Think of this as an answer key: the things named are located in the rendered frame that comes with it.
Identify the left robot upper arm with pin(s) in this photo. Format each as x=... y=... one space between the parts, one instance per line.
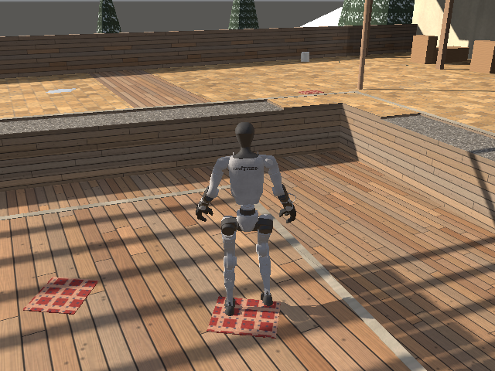
x=216 y=176

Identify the robot right shin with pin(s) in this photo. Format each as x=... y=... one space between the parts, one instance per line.
x=265 y=270

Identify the right robot upper arm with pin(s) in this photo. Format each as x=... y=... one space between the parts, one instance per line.
x=275 y=175

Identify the humanoid robot torso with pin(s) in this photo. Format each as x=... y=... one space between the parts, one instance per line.
x=246 y=185

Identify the robot right hand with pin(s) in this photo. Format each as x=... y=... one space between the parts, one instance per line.
x=292 y=214

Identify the left robot forearm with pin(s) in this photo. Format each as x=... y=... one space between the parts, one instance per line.
x=205 y=200

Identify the right robot forearm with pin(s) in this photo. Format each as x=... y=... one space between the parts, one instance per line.
x=285 y=200

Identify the robot left hand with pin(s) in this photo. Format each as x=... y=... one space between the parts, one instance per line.
x=206 y=211

